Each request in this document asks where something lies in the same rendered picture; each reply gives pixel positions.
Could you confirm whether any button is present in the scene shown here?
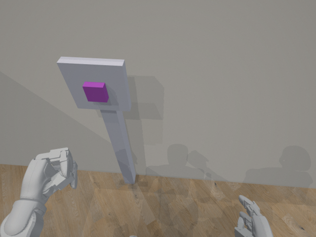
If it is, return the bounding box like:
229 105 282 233
82 81 109 103

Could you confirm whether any panel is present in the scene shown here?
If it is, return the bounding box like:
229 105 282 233
57 57 136 184

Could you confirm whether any robot right hand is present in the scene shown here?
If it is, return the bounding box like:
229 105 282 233
235 195 274 237

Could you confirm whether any robot left hand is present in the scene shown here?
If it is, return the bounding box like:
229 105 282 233
20 147 78 205

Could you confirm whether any robot left forearm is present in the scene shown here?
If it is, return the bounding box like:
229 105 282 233
0 199 47 237

